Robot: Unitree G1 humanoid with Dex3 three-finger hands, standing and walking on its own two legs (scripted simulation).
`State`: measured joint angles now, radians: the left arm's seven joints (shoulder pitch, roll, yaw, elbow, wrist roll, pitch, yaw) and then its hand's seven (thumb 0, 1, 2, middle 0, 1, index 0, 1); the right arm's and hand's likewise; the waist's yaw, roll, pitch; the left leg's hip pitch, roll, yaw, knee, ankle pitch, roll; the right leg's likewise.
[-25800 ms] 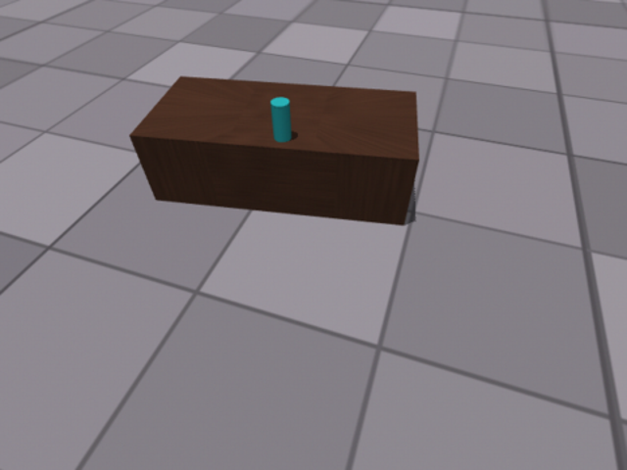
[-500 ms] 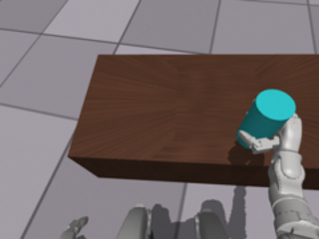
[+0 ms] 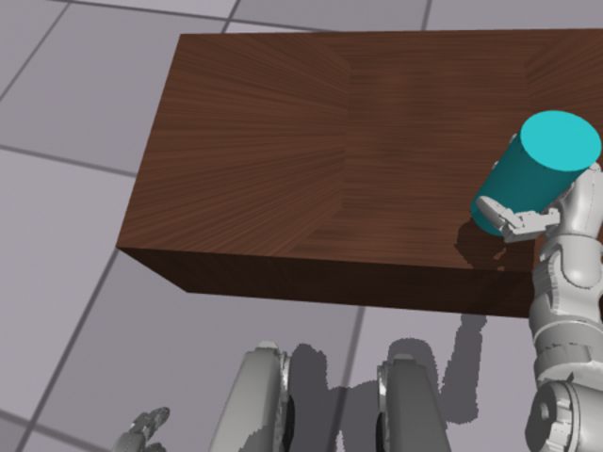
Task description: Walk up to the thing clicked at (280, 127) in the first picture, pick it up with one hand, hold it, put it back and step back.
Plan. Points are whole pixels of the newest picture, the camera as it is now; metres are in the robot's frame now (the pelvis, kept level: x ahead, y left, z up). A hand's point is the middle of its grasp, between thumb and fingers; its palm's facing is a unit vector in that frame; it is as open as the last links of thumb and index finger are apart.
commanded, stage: crouch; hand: right
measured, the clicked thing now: (524, 181) +0.46 -0.22 +0.02
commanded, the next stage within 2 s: lower in 0.10 s
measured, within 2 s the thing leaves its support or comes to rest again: rests again in 1.14 s
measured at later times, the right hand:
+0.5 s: hand (499, 207) +0.47 -0.23 -0.07, palm faces +0.20 +0.98 +0.00, open 10.2 cm
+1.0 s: hand (486, 212) +0.49 -0.23 -0.11, palm faces +0.20 +0.98 -0.02, open 10.2 cm
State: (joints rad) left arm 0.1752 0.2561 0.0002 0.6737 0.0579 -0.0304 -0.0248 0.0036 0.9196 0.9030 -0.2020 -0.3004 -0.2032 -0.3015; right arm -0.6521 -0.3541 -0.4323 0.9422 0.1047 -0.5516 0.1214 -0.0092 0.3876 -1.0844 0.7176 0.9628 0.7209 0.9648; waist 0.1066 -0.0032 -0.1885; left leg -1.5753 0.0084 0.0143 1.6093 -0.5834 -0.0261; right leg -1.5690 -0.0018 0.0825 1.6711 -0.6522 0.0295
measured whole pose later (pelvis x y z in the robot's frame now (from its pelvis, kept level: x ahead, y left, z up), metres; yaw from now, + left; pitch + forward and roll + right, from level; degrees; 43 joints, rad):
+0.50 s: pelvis -0.01 -0.01 -0.06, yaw +1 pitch +35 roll +4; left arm 0.17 0.26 -0.01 0.66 0.08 -0.02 -0.04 0.00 0.90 0.91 -0.21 -0.30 -0.20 -0.31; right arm -0.74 -0.40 -0.48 1.00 0.08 -0.55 0.14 -0.01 0.39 -1.08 0.72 0.96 0.72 0.97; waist 0.13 -0.01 -0.19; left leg -1.80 0.01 0.01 1.81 -0.62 -0.04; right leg -1.80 0.01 0.09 1.88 -0.69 0.02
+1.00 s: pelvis -0.02 +0.00 -0.11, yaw +1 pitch +36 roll +4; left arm 0.19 0.28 -0.02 0.67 0.07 0.01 -0.04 0.00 0.91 0.90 -0.21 -0.30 -0.21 -0.30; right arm -0.83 -0.45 -0.50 1.02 0.06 -0.50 0.12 -0.01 0.39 -1.08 0.72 0.97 0.72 0.97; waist 0.15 -0.02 -0.17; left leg -1.97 0.01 0.00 1.97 -0.62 -0.04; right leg -1.97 0.02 0.09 2.04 -0.70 0.03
